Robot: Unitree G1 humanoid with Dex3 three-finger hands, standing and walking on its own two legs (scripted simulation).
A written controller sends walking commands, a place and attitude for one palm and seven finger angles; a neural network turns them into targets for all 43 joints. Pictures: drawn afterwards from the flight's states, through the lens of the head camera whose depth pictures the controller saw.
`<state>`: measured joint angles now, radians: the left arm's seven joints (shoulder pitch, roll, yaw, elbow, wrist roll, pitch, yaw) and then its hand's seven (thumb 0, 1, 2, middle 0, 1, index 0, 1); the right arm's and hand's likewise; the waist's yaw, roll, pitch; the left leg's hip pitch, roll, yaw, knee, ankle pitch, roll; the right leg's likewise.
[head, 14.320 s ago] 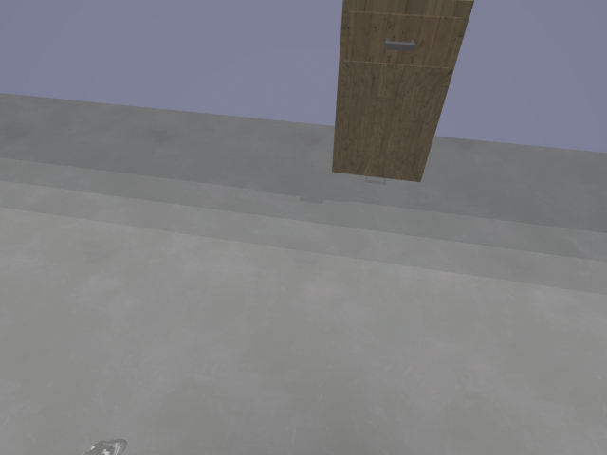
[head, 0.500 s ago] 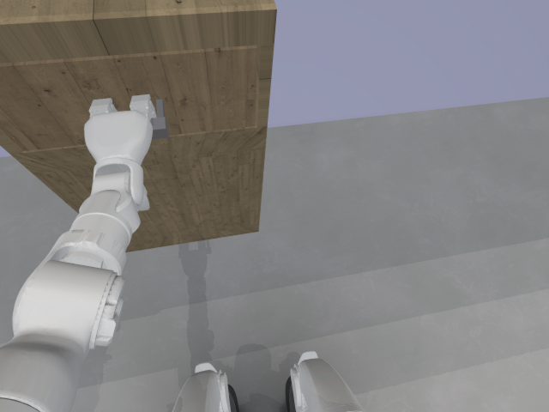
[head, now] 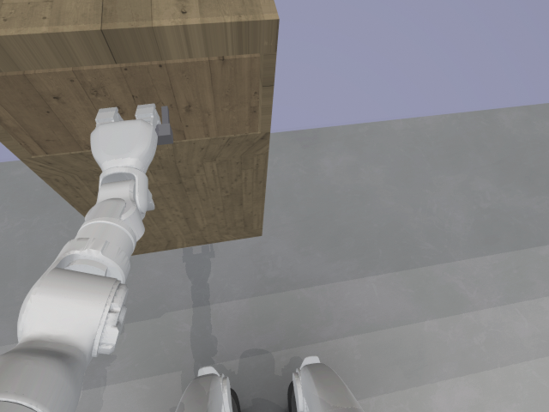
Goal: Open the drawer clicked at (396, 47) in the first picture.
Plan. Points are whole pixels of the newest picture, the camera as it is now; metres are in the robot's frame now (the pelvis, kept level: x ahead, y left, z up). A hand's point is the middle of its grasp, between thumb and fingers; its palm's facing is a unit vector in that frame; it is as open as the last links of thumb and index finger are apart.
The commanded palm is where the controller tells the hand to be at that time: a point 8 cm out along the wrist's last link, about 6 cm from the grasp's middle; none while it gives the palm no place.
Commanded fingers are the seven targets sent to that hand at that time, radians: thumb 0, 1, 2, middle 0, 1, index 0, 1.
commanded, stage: close the thumb around the handle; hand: left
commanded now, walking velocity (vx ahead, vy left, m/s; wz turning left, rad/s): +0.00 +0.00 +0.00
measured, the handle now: (135, 126) +0.57 +0.17 +0.00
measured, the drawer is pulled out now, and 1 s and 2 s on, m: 0.00 0.01 0.15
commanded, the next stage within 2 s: pull the drawer open in 0.52 s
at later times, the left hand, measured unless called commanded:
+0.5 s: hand (138, 163) +0.51 +0.17 -0.02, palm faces -0.04 -0.02 -1.00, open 5.9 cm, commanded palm +0.50 +0.16 +0.03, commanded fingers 0.00 0.90 0.90 -0.40 -1.35 -0.40 -1.35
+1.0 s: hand (138, 168) +0.50 +0.17 -0.02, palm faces -0.05 -0.04 -1.00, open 6.0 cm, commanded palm +0.46 +0.16 +0.03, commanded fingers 0.00 0.90 0.90 -0.40 -1.35 -0.40 -1.35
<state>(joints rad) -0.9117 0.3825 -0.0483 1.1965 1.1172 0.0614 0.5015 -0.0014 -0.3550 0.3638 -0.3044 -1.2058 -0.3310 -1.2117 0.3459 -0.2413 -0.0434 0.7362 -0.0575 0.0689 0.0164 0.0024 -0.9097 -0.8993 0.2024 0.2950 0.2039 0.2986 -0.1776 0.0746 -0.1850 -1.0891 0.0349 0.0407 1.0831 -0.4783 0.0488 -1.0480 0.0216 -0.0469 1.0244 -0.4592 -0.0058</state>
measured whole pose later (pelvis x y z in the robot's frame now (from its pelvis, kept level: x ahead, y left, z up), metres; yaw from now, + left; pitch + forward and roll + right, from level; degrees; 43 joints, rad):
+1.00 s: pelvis +0.01 +0.00 +0.01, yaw -1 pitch +27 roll -2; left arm -0.82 0.37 -0.07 1.11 1.09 0.07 0.48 0.00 0.71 0.78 -0.30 -1.35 -0.34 -1.31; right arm 0.36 -0.24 -0.05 0.72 -0.04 0.07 0.01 0.00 -0.91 -0.90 0.20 0.29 0.20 0.30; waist -0.15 0.07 -0.19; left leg -1.04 0.04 0.06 1.05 -0.48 0.05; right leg -1.01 0.03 -0.03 1.00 -0.46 -0.01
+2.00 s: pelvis +0.01 -0.02 +0.02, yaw +1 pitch +18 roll +0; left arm -0.33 0.20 -0.17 0.77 1.13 0.09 0.58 0.01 0.69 0.82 -0.30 -1.35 -0.36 -1.31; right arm 0.23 -0.21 -0.06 0.69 -0.03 0.10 0.00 0.01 -0.91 -0.90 0.20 0.29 0.20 0.30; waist -0.03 0.05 -0.19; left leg -0.82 0.02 0.05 0.96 -0.45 0.02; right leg -0.80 0.02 -0.03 0.95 -0.46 -0.03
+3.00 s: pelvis +0.02 -0.03 +0.02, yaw +1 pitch +15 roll +1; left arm 0.17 0.19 -0.25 0.29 1.16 0.13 0.58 0.03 0.69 0.80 -0.26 -1.35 -0.38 -1.30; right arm 0.12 -0.21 -0.03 0.59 -0.04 0.09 0.03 0.01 -0.91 -0.90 0.20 0.29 0.20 0.30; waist 0.03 0.05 -0.19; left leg -0.74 0.02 0.05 0.97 -0.48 0.01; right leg -0.74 0.02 -0.03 0.98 -0.50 -0.04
